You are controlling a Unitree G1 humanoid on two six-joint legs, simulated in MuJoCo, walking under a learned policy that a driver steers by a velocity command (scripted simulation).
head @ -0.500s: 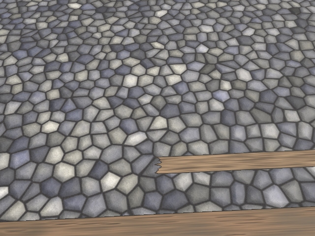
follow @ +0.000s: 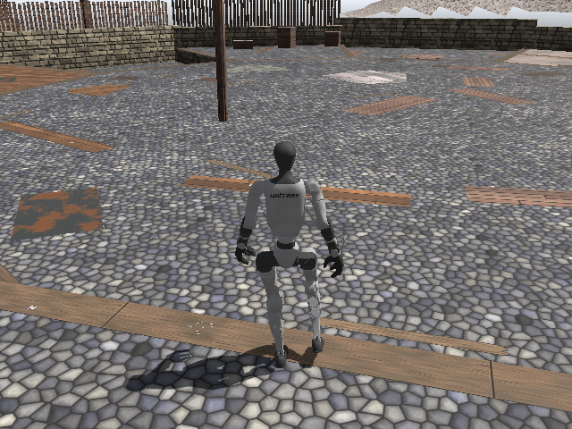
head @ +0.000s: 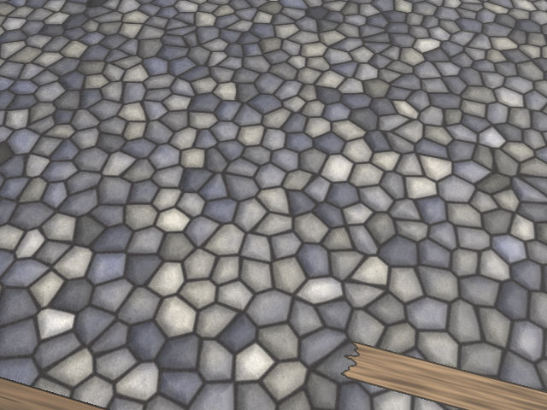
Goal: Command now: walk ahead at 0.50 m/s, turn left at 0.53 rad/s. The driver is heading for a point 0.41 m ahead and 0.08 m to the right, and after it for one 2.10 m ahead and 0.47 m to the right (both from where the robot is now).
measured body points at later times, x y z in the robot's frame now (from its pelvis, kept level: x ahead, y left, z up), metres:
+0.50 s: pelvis +0.26 -0.06 -0.01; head +0.29 -0.06 +0.44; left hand +0.27 +0.23 -0.14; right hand +0.40 -0.33 -0.12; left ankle +0.29 +0.06 -0.67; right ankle +0.24 -0.12 -0.74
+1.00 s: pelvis +0.46 -0.04 -0.14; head +0.50 -0.02 +0.31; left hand +0.67 +0.16 -0.27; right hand +0.44 -0.30 -0.25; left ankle +0.54 +0.01 -0.88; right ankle +0.39 -0.15 -0.67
